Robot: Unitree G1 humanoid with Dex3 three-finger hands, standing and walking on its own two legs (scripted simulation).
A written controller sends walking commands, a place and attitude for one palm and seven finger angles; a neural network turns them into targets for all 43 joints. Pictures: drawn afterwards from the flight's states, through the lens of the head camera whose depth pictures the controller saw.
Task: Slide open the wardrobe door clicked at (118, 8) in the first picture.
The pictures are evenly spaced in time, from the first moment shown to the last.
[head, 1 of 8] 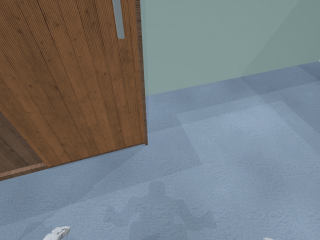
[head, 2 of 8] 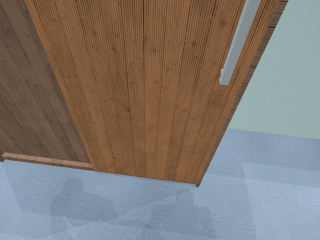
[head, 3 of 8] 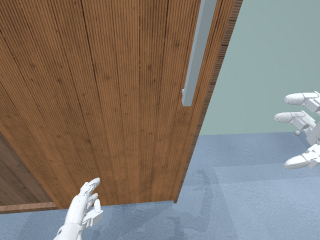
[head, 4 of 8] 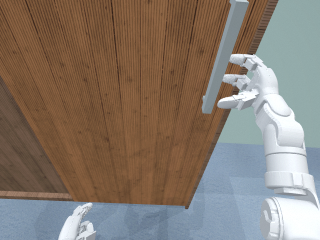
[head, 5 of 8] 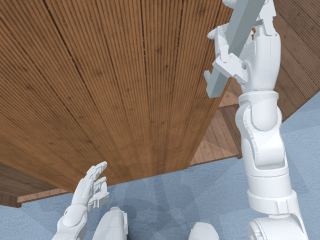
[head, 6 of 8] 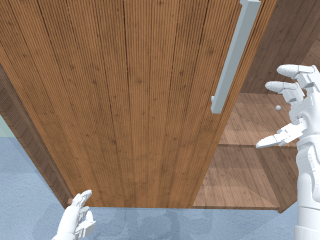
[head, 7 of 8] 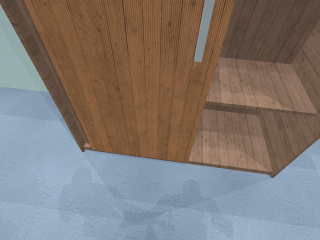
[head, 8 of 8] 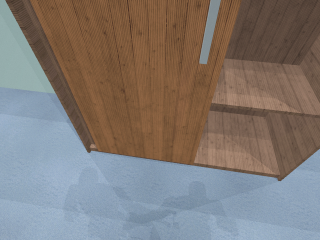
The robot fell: no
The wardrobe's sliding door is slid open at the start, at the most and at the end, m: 0.00 0.58 0.58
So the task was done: yes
